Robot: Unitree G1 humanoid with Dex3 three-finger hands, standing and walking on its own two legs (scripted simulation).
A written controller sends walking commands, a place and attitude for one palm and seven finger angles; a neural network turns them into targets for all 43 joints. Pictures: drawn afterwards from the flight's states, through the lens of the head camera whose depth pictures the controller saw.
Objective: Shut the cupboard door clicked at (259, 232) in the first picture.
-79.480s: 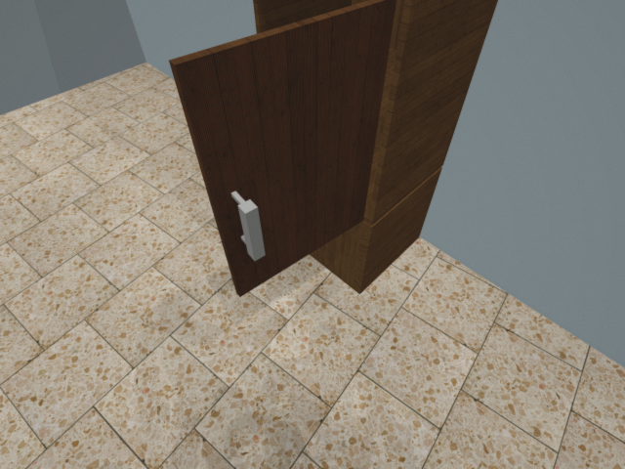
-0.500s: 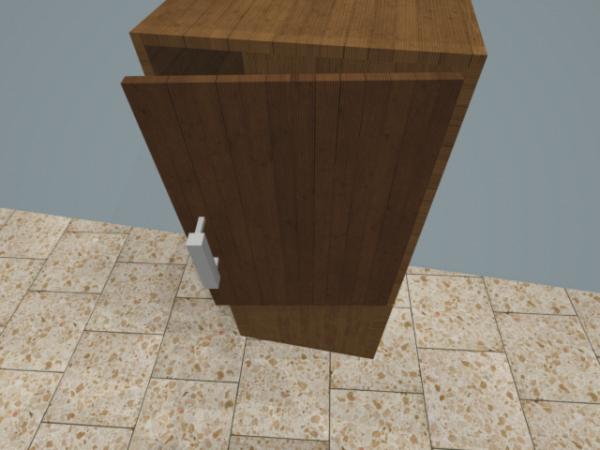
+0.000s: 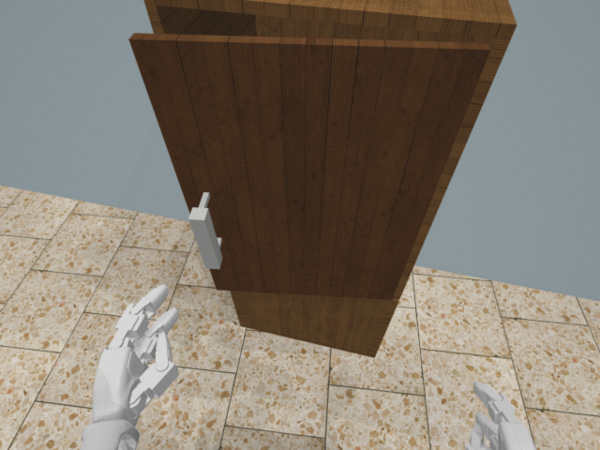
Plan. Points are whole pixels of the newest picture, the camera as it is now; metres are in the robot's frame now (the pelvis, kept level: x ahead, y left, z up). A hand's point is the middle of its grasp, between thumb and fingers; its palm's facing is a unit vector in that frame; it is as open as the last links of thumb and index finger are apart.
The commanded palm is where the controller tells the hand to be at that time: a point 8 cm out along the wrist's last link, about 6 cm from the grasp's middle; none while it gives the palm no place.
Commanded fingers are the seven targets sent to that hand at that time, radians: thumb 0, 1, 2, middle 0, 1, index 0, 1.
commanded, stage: raise the hand and make a fist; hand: left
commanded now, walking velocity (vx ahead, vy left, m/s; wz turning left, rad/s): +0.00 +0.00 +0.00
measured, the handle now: (209, 231) +0.49 +0.19 -0.04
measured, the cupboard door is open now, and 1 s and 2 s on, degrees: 10 10 10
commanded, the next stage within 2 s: bring the fist close to the handle in 1.68 s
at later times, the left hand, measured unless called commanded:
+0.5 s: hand (163, 418) +0.18 +0.19 -0.04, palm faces -0.05 -1.00 -0.02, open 4.6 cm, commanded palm +0.15 +0.24 -0.03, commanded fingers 0.00 0.90 0.90 -0.88 -1.04 -0.88 -1.04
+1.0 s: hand (142, 407) +0.19 +0.21 -0.03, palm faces +0.00 -1.00 -0.04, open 3.1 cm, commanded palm +0.17 +0.27 -0.03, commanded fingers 0.00 0.90 0.90 -1.30 -1.50 -1.30 -1.50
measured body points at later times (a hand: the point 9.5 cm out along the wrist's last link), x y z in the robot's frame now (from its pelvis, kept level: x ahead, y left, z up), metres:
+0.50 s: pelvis -0.04 +0.02 -0.08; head +0.04 +0.03 +0.36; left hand +0.17 +0.24 -0.03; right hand +0.15 -0.18 -0.17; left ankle +0.02 +0.14 -0.70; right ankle +0.01 -0.09 -0.70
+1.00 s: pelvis -0.02 +0.03 -0.08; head +0.05 +0.05 +0.36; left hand +0.18 +0.27 -0.03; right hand +0.19 -0.19 -0.14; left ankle +0.02 +0.14 -0.70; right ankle +0.01 -0.09 -0.70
